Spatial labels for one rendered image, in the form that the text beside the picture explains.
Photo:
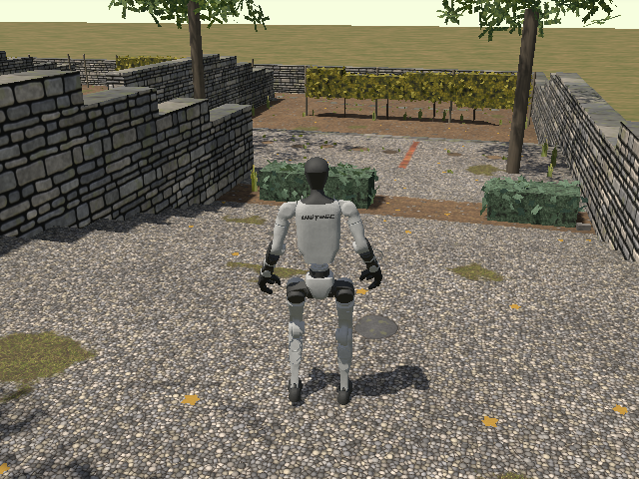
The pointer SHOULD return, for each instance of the left robot forearm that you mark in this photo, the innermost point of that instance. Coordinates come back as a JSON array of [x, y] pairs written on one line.
[[269, 262]]

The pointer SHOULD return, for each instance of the right robot upper arm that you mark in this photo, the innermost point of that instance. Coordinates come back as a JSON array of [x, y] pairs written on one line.
[[348, 209]]

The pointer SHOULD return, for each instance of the left robot hand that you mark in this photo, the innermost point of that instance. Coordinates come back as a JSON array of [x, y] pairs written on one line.
[[271, 280]]

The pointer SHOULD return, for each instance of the humanoid robot head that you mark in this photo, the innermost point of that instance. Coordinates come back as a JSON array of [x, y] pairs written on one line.
[[316, 171]]

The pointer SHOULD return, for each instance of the left robot thigh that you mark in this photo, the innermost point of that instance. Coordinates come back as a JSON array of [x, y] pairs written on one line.
[[296, 297]]

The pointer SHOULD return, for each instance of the right robot forearm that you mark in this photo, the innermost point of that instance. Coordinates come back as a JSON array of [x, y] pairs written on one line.
[[369, 259]]

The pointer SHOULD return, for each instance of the right robot hand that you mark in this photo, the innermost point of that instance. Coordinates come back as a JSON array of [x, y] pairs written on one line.
[[369, 275]]

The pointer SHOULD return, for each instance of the left robot upper arm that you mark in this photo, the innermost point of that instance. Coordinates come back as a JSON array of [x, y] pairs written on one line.
[[286, 211]]

